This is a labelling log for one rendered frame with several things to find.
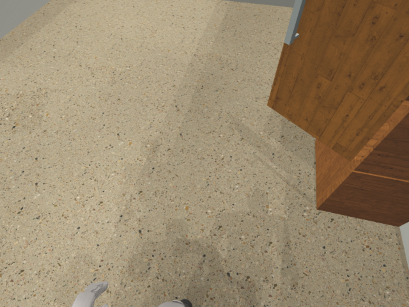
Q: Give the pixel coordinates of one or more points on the robot left hand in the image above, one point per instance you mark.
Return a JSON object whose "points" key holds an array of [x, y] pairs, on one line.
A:
{"points": [[91, 293]]}

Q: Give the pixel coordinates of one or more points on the handle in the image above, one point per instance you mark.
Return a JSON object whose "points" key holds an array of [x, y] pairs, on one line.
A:
{"points": [[294, 21]]}

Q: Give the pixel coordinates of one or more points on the cupboard door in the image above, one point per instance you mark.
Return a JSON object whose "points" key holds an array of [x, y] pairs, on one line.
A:
{"points": [[346, 73]]}

